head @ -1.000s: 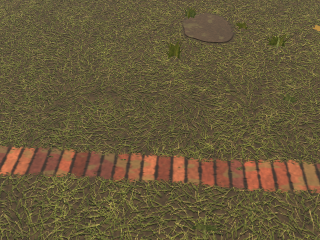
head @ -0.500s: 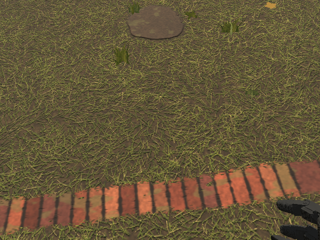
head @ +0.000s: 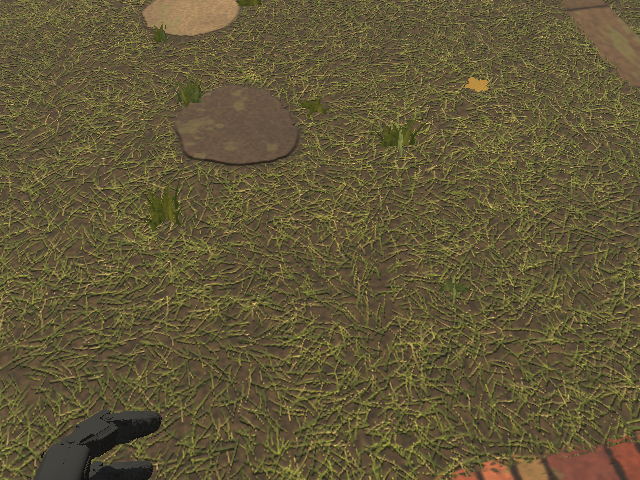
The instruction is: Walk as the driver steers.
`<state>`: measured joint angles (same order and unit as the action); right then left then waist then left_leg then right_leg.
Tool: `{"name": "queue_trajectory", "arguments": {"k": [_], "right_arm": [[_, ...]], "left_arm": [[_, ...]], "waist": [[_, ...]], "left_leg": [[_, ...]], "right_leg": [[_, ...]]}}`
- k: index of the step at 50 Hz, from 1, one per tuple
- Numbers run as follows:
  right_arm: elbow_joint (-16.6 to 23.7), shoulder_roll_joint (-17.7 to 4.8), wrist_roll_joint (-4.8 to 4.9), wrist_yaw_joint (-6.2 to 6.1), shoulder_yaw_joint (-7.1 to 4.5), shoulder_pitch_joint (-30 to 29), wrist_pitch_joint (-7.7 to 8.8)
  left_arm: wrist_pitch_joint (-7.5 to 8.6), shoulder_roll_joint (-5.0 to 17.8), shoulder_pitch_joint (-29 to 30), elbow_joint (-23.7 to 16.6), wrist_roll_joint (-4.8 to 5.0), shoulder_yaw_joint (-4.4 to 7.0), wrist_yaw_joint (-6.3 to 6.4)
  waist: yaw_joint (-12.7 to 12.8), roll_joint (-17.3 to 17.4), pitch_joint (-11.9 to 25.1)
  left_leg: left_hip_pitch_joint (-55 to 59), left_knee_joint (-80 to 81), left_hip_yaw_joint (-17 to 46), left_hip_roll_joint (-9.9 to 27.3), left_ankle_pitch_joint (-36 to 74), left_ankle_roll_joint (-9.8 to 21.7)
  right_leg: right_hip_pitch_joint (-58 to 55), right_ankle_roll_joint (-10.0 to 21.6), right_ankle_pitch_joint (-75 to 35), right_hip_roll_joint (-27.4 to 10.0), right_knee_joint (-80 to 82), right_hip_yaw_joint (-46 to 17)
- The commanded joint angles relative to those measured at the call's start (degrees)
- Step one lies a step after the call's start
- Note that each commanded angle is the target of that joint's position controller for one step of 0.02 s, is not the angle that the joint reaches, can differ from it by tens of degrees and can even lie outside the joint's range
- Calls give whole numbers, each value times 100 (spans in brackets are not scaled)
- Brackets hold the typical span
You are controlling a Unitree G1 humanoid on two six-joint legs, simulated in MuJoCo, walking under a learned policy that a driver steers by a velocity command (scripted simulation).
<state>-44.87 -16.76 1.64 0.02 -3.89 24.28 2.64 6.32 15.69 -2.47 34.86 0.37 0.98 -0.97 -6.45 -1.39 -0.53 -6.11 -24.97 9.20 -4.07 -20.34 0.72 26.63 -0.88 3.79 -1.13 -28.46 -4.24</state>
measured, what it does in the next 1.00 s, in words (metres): walks ahead, turning left: right foot, then left foot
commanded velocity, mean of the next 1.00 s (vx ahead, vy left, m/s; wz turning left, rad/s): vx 0.22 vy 0.00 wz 0.29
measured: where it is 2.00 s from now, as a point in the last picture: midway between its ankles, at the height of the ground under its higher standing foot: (266, 344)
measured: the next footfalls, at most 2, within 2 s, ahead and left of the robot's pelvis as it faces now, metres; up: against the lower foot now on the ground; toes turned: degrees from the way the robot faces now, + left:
right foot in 0.02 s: +0.16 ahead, -0.13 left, +0.00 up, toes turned +4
left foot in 0.44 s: +0.31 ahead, +0.14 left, +0.00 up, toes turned +15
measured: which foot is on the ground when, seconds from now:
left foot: down 0.00-0.02, up 0.04-0.42, down 0.44-0.80, up 0.82-1.00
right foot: up 0.00-0.00, down 0.02-0.42, up 0.44-0.78, down 0.80-1.00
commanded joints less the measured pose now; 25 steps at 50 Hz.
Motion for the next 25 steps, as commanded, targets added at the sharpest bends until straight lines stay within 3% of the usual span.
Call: {"name": "queue_trajectory", "arguments": {"k": [1,2,3,4,5,7,9,11,13,16,19,20,21,22,23,24,25], "right_arm": [[564,-345,-86,-4,-27,-449,80],[764,27,2,-14,94,92,159],[759,-450,116,-38,3,115,164],[757,-762,106,-46,-94,-291,124],[792,-758,39,-48,-108,-565,82],[879,-641,-14,-13,-145,-796,-4],[914,-466,-48,-17,-139,-768,-129],[1028,-290,-110,-20,-87,-915,-187],[1047,-192,-111,71,-31,-1025,-193],[1147,-319,-102,263,-73,-1310,-204],[1238,-617,-116,372,-218,-1222,-250],[1183,-730,-129,364,-294,-932,-242],[1071,-982,-167,290,-417,-502,-220],[1218,-1550,-205,141,-541,-326,-205],[1501,-1804,-400,68,-434,-744,-196],[1609,-1538,-324,113,-364,-877,-212],[1588,-1403,-314,145,-364,-1221,-231]], "left_arm": [[89,1119,-1481,-128,-73,486,115],[-16,1631,-2013,-4,-161,617,127],[-51,1346,-2100,96,-93,581,77],[-53,982,-1903,68,-53,482,84],[-60,788,-1618,58,-75,414,84],[-61,526,-1110,85,-162,331,85],[-27,551,-829,137,-159,362,100],[-47,765,-727,245,-126,446,159],[-149,912,-655,324,-74,503,239],[-270,1028,-679,450,35,541,320],[-324,1132,-598,479,185,593,322],[-334,1106,-540,469,229,592,325],[-325,954,-733,502,191,544,303],[-320,677,-1111,402,-75,432,244],[-356,403,-1592,387,-276,289,177],[-433,852,-1602,548,-131,362,135],[-537,1007,-1357,512,40,388,176]], "waist": [[1221,202,872],[1092,-1437,1595],[1114,-1483,1363],[1185,-900,748],[1098,-560,412],[819,-568,-79],[600,-563,-138],[547,-531,-56],[587,-523,190],[660,-510,377],[516,-464,433],[333,-366,536],[167,-28,768],[204,1303,1104],[716,1952,1758],[423,1096,2364],[490,878,2036]], "left_leg": [[-1615,-1456,648,586,442,403],[-3210,-3320,-172,-35,-1167,76],[-4079,-4375,-153,291,-1279,-7],[-4292,-4783,-103,507,-747,-24],[-4172,-4793,-217,663,-308,-51],[-3752,-4431,-232,876,127,-132],[-3315,-4103,-440,818,46,-296],[-3232,-3414,-621,766,343,-425],[-2783,-2530,-796,755,1124,-401],[-2116,-1577,-943,657,1754,-259],[-1626,-960,-1063,495,1537,5],[-1116,-501,-1173,325,1790,149],[-344,-84,-1179,148,2442,355],[884,-66,360,1362,5818,898],[1567,-365,2439,2818,8069,2155],[1434,-257,2229,2825,7739,2402],[855,-57,1972,2509,5942,2109]], "right_leg": [[-2924,530,590,-887,268,-714],[-4396,1331,1750,-2211,767,-2950],[-4269,1515,3011,-2393,1176,-4004],[-3781,1339,2982,-2161,1244,-3316],[-3245,1204,2211,-1901,1267,-2519],[-2330,1114,424,-1512,1458,-1381],[-1881,1123,-2013,-1383,1361,-487],[-1848,1152,-3174,-1367,1286,70],[-1864,1102,-3155,-1261,1240,547],[-1912,978,-2736,-1240,1048,908],[-1988,827,-2563,-1349,325,981],[-1880,686,-2595,-1216,-243,1109],[-1639,447,-2209,-872,-1142,1252],[-376,-38,680,-354,-2865,1408],[795,-387,4165,474,-4673,684],[815,-436,3903,308,-5284,-140],[963,-324,3397,198,-5182,-193]]}}
Velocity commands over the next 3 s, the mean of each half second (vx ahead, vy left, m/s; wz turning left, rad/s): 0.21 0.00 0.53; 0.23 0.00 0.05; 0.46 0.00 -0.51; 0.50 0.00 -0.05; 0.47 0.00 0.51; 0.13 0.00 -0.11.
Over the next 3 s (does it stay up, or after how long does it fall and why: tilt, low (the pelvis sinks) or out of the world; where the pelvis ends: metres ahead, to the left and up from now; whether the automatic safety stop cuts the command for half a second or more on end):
stays up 1.20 0.12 0.00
